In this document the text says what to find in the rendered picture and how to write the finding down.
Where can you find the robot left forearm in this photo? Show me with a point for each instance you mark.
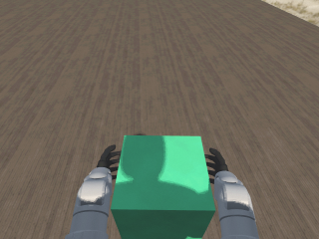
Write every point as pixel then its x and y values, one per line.
pixel 92 206

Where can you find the robot right hand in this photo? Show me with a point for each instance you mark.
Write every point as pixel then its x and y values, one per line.
pixel 218 165

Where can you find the robot right forearm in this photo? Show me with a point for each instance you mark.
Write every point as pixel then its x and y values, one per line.
pixel 235 210

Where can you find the carton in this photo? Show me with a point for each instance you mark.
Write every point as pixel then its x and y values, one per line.
pixel 162 189

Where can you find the robot left hand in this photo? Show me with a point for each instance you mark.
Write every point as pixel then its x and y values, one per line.
pixel 105 159

